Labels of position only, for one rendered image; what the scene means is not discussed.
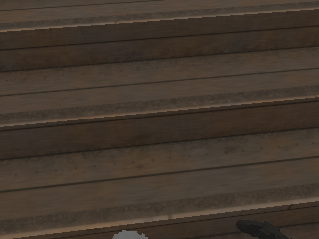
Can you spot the robot right hand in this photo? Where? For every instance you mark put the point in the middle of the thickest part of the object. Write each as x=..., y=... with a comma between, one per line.
x=262, y=230

